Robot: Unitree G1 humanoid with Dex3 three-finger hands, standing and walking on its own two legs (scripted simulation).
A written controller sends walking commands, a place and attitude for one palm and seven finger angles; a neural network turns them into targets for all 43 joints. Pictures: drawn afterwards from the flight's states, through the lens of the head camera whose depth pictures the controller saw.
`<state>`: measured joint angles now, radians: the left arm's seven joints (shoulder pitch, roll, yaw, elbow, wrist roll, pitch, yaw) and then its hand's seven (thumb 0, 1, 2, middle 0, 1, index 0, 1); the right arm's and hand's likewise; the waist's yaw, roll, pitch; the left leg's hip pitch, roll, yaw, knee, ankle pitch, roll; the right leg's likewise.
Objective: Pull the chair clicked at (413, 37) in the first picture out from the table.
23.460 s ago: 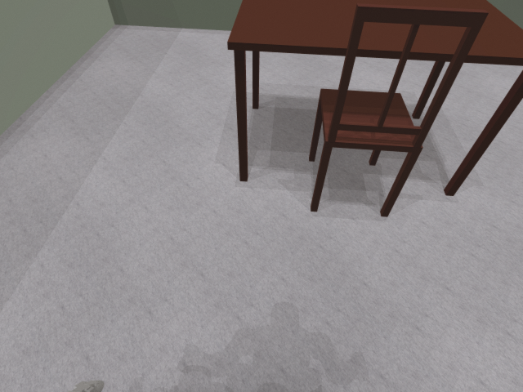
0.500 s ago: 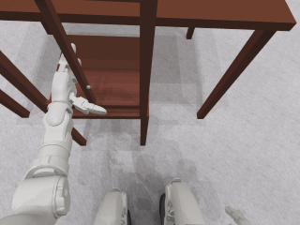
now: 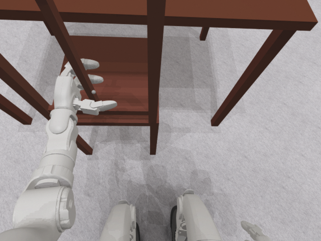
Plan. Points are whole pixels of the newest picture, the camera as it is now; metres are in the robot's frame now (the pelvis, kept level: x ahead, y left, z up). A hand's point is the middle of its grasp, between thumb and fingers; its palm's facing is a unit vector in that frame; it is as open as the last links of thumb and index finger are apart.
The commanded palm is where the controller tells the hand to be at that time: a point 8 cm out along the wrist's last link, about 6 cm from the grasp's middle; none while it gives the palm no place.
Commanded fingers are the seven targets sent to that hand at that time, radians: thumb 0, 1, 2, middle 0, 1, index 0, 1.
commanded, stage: hook a spindle and tug to test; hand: left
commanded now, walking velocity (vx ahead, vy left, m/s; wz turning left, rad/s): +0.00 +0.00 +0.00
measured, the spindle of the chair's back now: (80, 70) +0.50 +0.17 +0.07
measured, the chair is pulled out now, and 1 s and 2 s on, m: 0.00 0.04 0.17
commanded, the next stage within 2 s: step backward, pulling the chair out in 0.92 s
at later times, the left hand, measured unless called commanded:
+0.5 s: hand (93, 91) +0.47 +0.15 +0.03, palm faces -0.04 -1.00 -0.03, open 4.9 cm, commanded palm +0.43 +0.19 +0.03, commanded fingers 0.00 0.90 0.90 -0.50 -1.45 -0.50 -1.45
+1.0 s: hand (93, 106) +0.43 +0.14 +0.03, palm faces -0.05 -1.00 -0.04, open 5.1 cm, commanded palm +0.41 +0.19 +0.03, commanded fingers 0.00 0.90 0.90 -0.50 -1.45 -0.50 -1.45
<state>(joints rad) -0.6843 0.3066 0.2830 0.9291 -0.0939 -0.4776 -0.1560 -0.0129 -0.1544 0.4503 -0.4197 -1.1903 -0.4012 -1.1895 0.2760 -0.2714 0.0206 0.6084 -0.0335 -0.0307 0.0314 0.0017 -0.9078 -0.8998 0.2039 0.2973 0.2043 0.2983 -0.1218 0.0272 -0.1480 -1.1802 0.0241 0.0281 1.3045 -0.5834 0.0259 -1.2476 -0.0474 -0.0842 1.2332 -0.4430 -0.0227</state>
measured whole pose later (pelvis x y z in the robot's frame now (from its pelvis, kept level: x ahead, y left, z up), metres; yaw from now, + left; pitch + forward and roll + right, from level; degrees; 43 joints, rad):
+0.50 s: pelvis +0.01 +0.01 +0.00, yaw -1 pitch +27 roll -2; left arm -0.65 0.29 0.28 0.89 -0.09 -0.47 -0.15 0.01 0.78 0.83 -0.48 -1.44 -0.46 -1.45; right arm 0.28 -0.26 0.02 0.59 -0.03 -0.01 0.04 0.00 -0.91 -0.90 0.20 0.30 0.20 0.30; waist -0.13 0.02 -0.16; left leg -1.16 0.02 0.04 1.29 -0.59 0.04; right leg -1.23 -0.04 -0.07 1.22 -0.45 -0.01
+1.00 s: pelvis +0.03 +0.00 +0.01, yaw +0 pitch +26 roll -1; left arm -0.38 0.21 0.17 0.61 -0.12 -0.46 -0.12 0.01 0.78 0.83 -0.46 -1.43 -0.42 -1.45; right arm 0.25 -0.25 0.00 0.58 -0.02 -0.03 0.04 0.00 -0.91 -0.90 0.20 0.30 0.20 0.30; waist -0.07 0.03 -0.16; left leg -1.09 0.02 0.03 1.25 -0.61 0.03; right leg -1.16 -0.05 -0.08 1.20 -0.48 -0.01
